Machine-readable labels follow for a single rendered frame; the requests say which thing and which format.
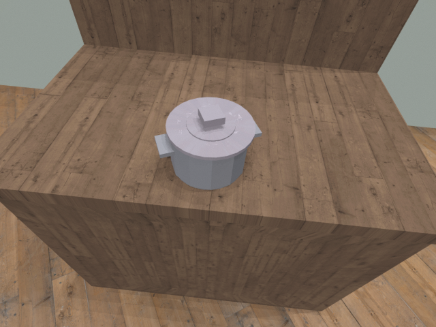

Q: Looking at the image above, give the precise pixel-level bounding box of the knob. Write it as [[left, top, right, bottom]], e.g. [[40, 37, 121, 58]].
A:
[[198, 104, 225, 128]]

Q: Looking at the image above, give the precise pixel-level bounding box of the lid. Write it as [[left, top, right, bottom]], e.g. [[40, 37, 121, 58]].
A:
[[166, 97, 255, 161]]

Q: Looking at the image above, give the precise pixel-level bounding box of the table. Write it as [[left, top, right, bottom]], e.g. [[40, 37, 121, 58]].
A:
[[0, 0, 436, 311]]

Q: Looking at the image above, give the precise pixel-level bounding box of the pot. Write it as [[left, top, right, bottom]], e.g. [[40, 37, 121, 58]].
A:
[[155, 123, 262, 190]]

